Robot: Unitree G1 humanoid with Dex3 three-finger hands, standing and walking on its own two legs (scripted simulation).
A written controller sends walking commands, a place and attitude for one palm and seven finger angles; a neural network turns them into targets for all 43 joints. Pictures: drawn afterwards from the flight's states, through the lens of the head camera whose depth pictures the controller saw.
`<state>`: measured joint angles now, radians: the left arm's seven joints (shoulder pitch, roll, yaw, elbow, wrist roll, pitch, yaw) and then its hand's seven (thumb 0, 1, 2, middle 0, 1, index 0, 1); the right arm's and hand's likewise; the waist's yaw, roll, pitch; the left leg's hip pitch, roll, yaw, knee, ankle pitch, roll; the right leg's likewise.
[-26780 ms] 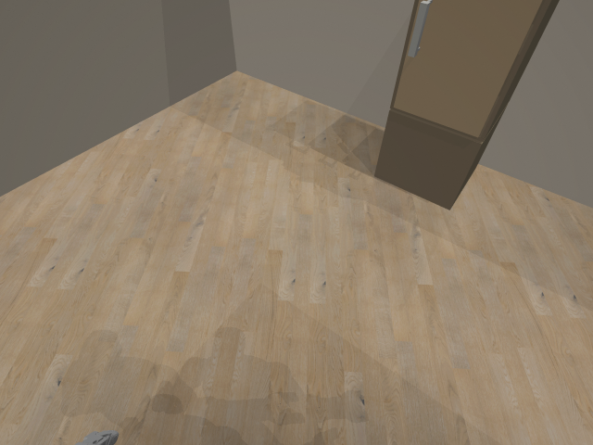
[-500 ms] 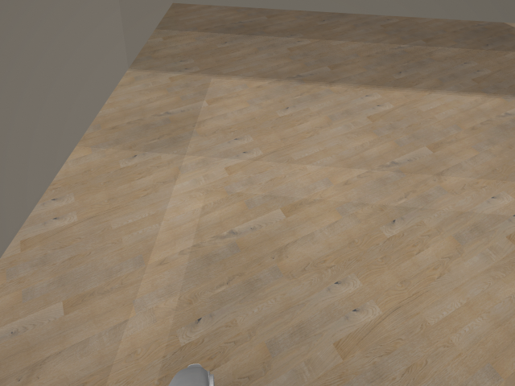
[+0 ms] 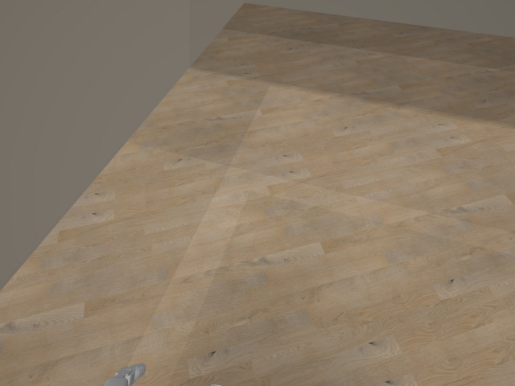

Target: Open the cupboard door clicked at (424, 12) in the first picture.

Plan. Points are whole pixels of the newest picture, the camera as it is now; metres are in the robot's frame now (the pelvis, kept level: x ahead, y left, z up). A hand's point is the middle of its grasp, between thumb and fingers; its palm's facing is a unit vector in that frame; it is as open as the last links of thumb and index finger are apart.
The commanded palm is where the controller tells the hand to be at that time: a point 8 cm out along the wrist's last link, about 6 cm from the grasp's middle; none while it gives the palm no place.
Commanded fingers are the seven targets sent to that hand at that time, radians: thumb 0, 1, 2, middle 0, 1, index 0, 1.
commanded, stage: turn to face it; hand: left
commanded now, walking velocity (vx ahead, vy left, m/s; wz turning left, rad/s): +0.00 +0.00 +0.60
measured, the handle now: out of the picture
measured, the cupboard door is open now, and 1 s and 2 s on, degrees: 49 49 49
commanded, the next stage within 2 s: none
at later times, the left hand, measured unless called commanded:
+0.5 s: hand out of the picture +0.05 +0.21 -0.16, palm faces +0.35 -0.89 -0.27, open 7.3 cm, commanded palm none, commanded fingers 0.00 0.90 0.90 -0.20 -0.30 -0.20 -0.30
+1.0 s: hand out of the picture +0.01 +0.13 -0.18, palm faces +0.64 -0.73 -0.22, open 7.3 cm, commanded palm none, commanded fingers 0.00 0.90 0.90 -0.20 -0.30 -0.20 -0.30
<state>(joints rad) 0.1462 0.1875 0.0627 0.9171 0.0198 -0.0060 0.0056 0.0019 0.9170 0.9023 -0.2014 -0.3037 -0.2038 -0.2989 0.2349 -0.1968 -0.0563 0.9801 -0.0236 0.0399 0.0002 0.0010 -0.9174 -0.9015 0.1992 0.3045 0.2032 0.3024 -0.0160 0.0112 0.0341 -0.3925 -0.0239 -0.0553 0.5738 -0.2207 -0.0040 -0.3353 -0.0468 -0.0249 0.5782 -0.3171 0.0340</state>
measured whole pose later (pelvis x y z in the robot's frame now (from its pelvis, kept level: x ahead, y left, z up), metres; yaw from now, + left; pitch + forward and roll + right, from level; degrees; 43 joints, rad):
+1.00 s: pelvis +0.09 -0.06 -0.01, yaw +39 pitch +1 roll +2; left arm 0.23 0.21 0.05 0.90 0.02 0.03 0.01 0.00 0.90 0.90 -0.21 -0.30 -0.21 -0.30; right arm 0.10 -0.22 -0.05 0.88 -0.02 0.04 0.03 0.00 -0.91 -0.90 0.19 0.30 0.20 0.30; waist 0.01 -0.05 0.10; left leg -0.31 0.00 0.08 0.61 -0.27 0.02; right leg -0.35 -0.16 -0.19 0.85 -0.52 0.04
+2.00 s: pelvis +0.15 -0.11 +0.00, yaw +74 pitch +2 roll +1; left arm 0.15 0.23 0.06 0.86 0.02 0.01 0.01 0.00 0.91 0.90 -0.20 -0.30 -0.20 -0.30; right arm 0.18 -0.25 -0.08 0.92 -0.02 0.07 0.01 0.00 -0.91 -0.90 0.20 0.30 0.20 0.30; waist -0.01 0.04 0.09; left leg -0.42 -0.04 -0.11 0.74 -0.41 -0.03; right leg -0.29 -0.04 -0.05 0.59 -0.33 0.01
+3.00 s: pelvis +0.17 -0.08 -0.01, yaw +112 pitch +1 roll +1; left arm 0.25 0.21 0.05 0.90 0.02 0.02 0.00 0.00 0.90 0.90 -0.21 -0.30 -0.21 -0.30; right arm 0.10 -0.23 -0.06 0.91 -0.02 0.05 0.03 0.00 -0.91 -0.90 0.19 0.30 0.20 0.30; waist 0.01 -0.05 0.10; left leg -0.32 0.00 0.08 0.61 -0.26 0.01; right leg -0.27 -0.17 -0.21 0.73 -0.45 0.06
